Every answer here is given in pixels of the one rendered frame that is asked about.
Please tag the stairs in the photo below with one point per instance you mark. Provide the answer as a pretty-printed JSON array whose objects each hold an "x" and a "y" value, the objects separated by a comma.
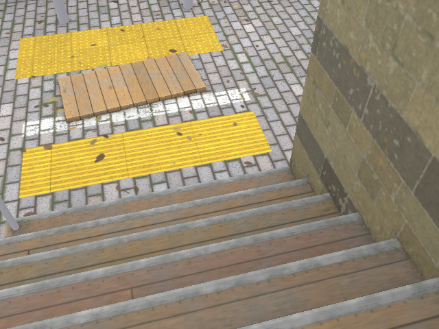
[{"x": 253, "y": 251}]

